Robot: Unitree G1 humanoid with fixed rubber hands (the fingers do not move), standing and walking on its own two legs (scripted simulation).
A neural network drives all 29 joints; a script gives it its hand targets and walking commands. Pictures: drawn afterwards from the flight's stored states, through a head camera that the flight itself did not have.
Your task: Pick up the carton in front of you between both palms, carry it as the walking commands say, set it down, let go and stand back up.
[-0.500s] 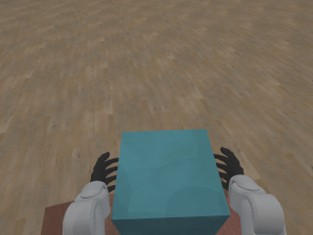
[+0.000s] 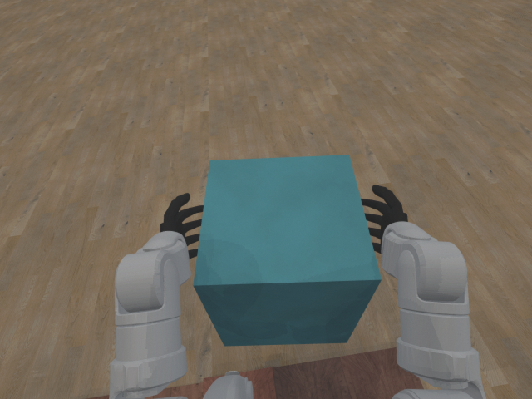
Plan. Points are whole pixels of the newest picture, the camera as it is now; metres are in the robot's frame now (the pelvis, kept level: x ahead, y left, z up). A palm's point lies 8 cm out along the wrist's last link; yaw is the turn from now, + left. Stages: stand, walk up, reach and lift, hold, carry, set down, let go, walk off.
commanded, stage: carry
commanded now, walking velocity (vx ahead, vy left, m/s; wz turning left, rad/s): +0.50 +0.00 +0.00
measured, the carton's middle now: (282, 257) +0.34 +0.02 +0.03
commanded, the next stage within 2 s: none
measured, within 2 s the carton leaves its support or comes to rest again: neither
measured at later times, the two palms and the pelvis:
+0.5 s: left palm (220, 77) +0.70 +0.14 +0.17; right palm (366, 73) +0.68 -0.16 +0.17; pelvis +0.33 +0.02 +0.02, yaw -2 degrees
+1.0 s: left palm (237, 58) +1.01 +0.14 +0.07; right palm (338, 53) +1.02 -0.16 +0.07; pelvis +0.67 -0.01 -0.03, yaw -2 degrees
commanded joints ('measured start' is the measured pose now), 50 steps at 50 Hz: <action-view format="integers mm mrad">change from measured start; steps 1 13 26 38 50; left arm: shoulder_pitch -696 -866 -692 -922 -772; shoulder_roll -759 -766 -668 -836 -943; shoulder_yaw -619 -512 -559 -571 -679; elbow -29 -134 -200 -81 -46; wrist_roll -296 -245 -197 -344 -339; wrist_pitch -56 -66 55 86 -65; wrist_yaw -103 -32 -63 -100 -134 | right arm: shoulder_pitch -646 -947 -748 -867 -707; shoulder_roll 733 842 733 822 888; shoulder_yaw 584 659 662 534 624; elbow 24 -142 -165 13 3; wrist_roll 231 452 409 312 251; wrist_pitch -73 -105 27 64 -87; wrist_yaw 54 59 94 55 87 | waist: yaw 5 -165 -168 -4 15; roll -84 40 91 -76 -151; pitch -139 -495 -319 -316 -314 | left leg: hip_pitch -146 1015 932 31 269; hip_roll -2 190 66 -25 -129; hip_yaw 37 -483 -119 -98 93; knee -82 -620 -543 104 -596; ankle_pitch -4 342 462 -148 239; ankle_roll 13 239 145 4 35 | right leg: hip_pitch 215 -618 -443 236 303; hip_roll -249 -27 -19 -317 -158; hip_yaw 210 181 41 461 118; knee -91 1021 93 -8 102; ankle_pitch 374 -168 367 302 871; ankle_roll -122 29 72 -121 -33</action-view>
